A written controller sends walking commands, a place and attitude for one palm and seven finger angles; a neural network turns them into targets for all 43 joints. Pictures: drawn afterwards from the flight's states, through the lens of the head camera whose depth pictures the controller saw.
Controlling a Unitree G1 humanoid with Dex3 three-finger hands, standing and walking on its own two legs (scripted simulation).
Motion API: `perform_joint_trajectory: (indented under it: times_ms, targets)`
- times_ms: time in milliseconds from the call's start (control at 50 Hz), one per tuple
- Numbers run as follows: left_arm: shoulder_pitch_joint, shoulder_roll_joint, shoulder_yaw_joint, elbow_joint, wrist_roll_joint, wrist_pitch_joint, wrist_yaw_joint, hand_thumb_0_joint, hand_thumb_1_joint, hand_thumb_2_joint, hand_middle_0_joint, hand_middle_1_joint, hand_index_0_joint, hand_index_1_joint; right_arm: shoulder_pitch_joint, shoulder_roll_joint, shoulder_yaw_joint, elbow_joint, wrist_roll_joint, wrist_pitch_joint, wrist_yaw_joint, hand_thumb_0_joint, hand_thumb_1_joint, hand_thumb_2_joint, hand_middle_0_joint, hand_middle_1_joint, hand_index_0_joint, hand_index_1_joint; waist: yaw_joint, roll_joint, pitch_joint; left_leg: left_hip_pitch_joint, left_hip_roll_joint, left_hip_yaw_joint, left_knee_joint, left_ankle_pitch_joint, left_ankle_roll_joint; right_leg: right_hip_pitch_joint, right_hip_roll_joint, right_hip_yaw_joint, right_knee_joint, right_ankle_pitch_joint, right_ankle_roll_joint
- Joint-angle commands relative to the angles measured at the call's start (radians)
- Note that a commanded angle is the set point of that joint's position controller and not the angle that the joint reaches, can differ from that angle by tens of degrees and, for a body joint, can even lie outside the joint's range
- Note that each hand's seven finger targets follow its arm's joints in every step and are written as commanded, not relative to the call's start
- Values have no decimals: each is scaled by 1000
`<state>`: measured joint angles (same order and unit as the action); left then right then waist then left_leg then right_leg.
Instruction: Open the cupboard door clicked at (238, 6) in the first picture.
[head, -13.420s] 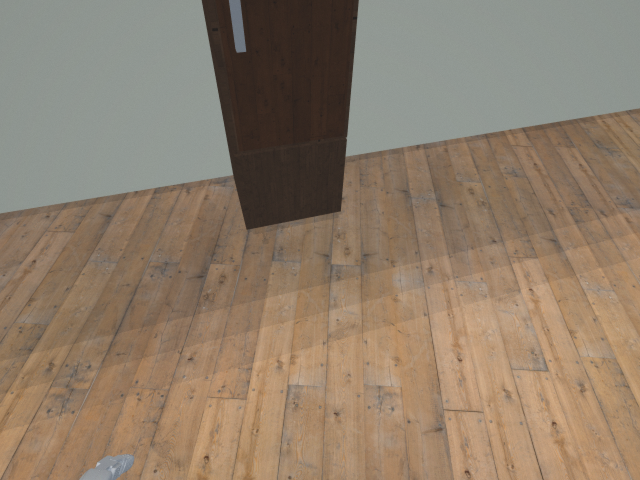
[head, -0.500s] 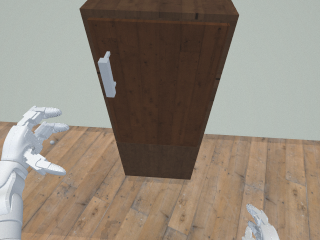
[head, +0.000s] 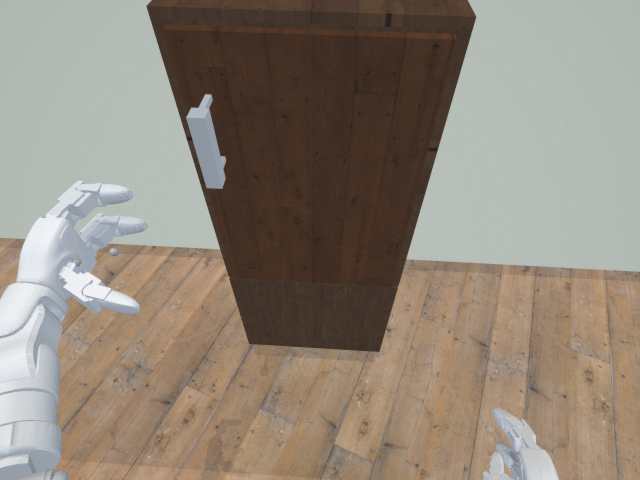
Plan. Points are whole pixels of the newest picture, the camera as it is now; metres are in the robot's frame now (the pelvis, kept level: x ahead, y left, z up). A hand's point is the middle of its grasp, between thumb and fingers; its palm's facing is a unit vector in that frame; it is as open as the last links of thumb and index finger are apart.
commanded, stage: move the hooked fingers beside the handle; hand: left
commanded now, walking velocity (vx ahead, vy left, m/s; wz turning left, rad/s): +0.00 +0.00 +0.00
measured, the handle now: (211, 142) +0.58 +0.22 +0.10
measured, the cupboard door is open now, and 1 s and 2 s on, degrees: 0 0 0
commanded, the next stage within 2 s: none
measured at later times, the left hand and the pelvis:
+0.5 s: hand (130, 209) +0.41 +0.28 +0.11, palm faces -0.01 -1.00 +0.01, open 14.0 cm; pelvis +0.01 +0.02 -0.01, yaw -1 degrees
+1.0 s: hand (145, 175) +0.48 +0.29 +0.11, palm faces +0.00 -1.00 +0.01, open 14.0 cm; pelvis +0.01 +0.02 -0.01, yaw -2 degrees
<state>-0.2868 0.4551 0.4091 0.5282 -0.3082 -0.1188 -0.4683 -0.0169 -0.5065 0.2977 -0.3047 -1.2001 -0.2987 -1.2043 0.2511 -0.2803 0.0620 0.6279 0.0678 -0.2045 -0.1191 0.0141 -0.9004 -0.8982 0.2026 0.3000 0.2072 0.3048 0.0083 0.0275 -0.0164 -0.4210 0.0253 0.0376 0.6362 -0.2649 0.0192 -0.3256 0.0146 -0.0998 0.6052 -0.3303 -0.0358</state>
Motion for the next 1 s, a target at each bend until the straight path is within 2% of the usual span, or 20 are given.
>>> perform_joint_trajectory:
  times_ms: [0, 80, 140, 200, 320, 380, 440, 460, 480, 520, 580, 600, 620, 660, 760, 840, 860, 880, 940, 980]
  targets:
    - [-320, 321, 103, -117, -16, -42, -3, 0, -500, 300, -300, -1200, -300, -1200, -19, -145, -58, -139, 0, -32, -2, 0, -900, -900, 200, 300, 200, 300, -6, 22, -261, 162, -24, -48, -61, 140, 19, -5, -5, 91, -82, 242, 21]
    - [-376, 380, 146, -75, -9, -58, 1, 0, -500, 300, -300, -1200, -300, -1200, 3, -151, -63, -147, -3, -13, 7, 0, -900, -900, 200, 300, 200, 300, -6, 12, -276, 136, -24, -43, -44, 160, 21, 1, -1, 99, -68, 271, 23]
    - [-450, 369, 123, -57, 2, -87, 0, 0, -500, 300, -300, -1200, -300, -1200, 25, -154, -65, -141, -4, -1, 10, 0, -900, -900, 200, 300, 200, 300, -23, 53, -291, 155, -23, -45, -38, 164, 20, -31, 5, 91, -56, 266, 19]
    - [-506, 388, 124, -7, 5, -108, -11, 0, -500, 300, -300, -1200, -300, -1200, 48, -163, -68, -130, -5, 10, 11, 0, -900, -900, 200, 300, 200, 300, -37, 45, -289, 145, -20, -50, -31, 151, 21, -52, 10, 89, -51, 247, 17]
    - [-622, 356, 59, 55, 21, -121, -36, 0, -500, 300, -300, -1200, -300, -1200, 89, -173, -77, -110, -7, 26, 11, 0, -900, -900, 200, 300, 200, 300, -62, 98, -330, 195, -13, -69, -19, 170, 18, -123, 17, 70, -35, 229, 10]
    - [-637, 403, 92, 95, 27, -123, -25, 0, -500, 300, -300, -1200, -300, -1200, 104, -181, -78, -106, -11, 38, 13, 0, -900, -900, 200, 300, 200, 300, -58, 71, -336, 182, -9, -78, -15, 178, 17, -131, 20, 68, -31, 227, 8]
    - [-690, 396, 78, 178, 41, -122, -14, 0, -500, 300, -300, -1200, -300, -1200, 120, -184, -76, -99, -13, 52, 17, 0, -900, -900, 200, 300, 200, 300, -70, 59, -309, 147, -8, -82, -18, 143, 17, -158, 19, 62, -25, 194, 10]
    - [-717, 445, 116, 187, 44, -132, -4, 0, -500, 300, -300, -1200, -300, -1200, 127, -187, -77, -97, -14, 57, 16, 0, -900, -900, 200, 300, 200, 300, -64, 46, -320, 143, -8, -86, -12, 155, 17, -149, 22, 62, -18, 197, 6]
    - [-741, 431, 94, 180, 54, -140, -2, 0, -500, 300, -300, -1200, -300, -1200, 130, -187, -77, -99, -16, 60, 18, 0, -900, -900, 200, 300, 200, 300, -66, 94, -349, 169, -6, -87, -12, 170, 13, -160, 20, 62, -13, 201, 7]
    - [-739, 424, 91, 186, 66, -155, 9, 0, -500, 300, -300, -1200, -300, -1200, 142, -186, -80, -101, -21, 64, 24, 0, -900, -900, 200, 300, 200, 300, -65, 116, -380, 207, 0, -96, -8, 191, 7, -182, 22, 58, -7, 196, 6]
    - [-781, 468, 118, 207, 74, -181, 18, 0, -500, 300, -300, -1200, -300, -1200, 160, -191, -80, -95, -24, 80, 27, 0, -900, -900, 200, 300, 200, 300, -71, 91, -402, 194, 4, -96, 7, 240, 7, -168, 27, 59, 5, 235, 7]
    - [-764, 437, 98, 226, 75, -180, 13, 0, -500, 300, -300, -1200, -300, -1200, 163, -188, -81, -96, -25, 83, 30, 0, -900, -900, 200, 300, 200, 300, -71, 112, -407, 207, 4, -92, 11, 249, 7, -178, 27, 59, 8, 239, 7]
    - [-770, 432, 92, 268, 75, -176, 9, 0, -500, 300, -300, -1200, -300, -1200, 170, -191, -81, -91, -24, 89, 30, 0, -900, -900, 200, 300, 200, 300, -81, 71, -383, 186, 6, -93, 12, 232, 9, -188, 28, 57, 5, 231, 10]
    - [-804, 488, 127, 317, 78, -178, 3, 0, -500, 300, -300, -1200, -300, -1200, 183, -199, -80, -84, -25, 103, 26, 0, -900, -900, 200, 300, 200, 300, -82, 47, -368, 141, 4, -88, 19, 225, 14, -176, 30, 59, 10, 237, 9]
    - [-918, 444, 55, 339, 103, -197, -10, 0, -500, 300, -300, -1200, -300, -1200, 204, -196, -82, -75, -29, 120, 27, 0, -900, -900, 200, 300, 200, 300, -114, 122, -370, 177, 9, -102, 31, 234, 9, -261, 31, 56, 17, 202, 8]
    - [-914, 503, 106, 365, 104, -217, -11, 0, -500, 300, -300, -1200, -300, -1200, 230, -206, -88, -62, -35, 138, 31, 0, -900, -900, 200, 300, 200, 300, -108, 125, -436, 207, 16, -110, 46, 275, 2, -264, 34, 54, 28, 218, 8]
    - [-960, 483, 85, 363, 98, -220, -13, 0, -500, 300, -300, -1200, -300, -1200, 236, -206, -85, -58, -36, 142, 30, 0, -900, -900, 200, 300, 200, 300, -124, 103, -440, 201, 14, -109, 54, 289, 7, -262, 37, 54, 32, 231, 10]
    - [-948, 525, 119, 410, 102, -212, -12, 0, -500, 300, -300, -1200, -300, -1200, 240, -209, -87, -52, -37, 147, 29, 0, -900, -900, 200, 300, 200, 300, -117, 96, -437, 179, 14, -104, 56, 266, 9, -260, 36, 59, 29, 227, 13]
    - [-992, 528, 90, 474, 124, -192, -11, 0, -500, 300, -300, -1200, -300, -1200, 244, -212, -81, -48, -34, 159, 27, 0, -900, -900, 200, 300, 200, 300, -140, 80, -368, 105, 10, -96, 51, 181, 19, -279, 32, 64, 19, 185, 19]
    - [-1024, 615, 140, 459, 144, -200, -1, 0, -500, 300, -300, -1200, -300, -1200, 261, -220, -82, -47, -37, 168, 24, 0, -900, -900, 200, 300, 200, 300, -130, 108, -422, 113, 9, -100, 62, 224, 18, -263, 31, 67, 34, 214, 17]
